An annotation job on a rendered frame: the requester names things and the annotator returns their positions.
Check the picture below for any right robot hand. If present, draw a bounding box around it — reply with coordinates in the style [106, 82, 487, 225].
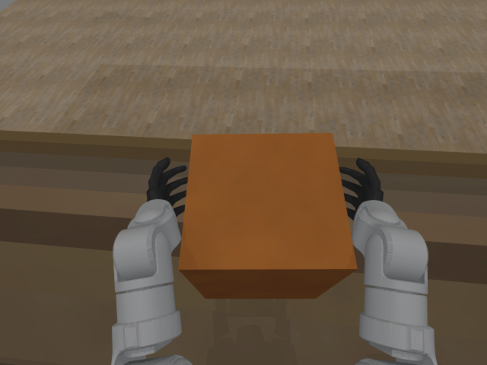
[339, 158, 384, 220]

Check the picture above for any left robot hand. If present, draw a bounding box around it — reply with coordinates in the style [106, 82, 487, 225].
[146, 157, 188, 217]

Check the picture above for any carton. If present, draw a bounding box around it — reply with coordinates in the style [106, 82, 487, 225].
[178, 133, 358, 299]

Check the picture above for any robot right forearm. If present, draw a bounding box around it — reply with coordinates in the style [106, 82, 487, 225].
[352, 200, 438, 365]

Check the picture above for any robot left forearm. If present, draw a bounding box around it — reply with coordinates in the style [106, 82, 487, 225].
[111, 199, 182, 365]

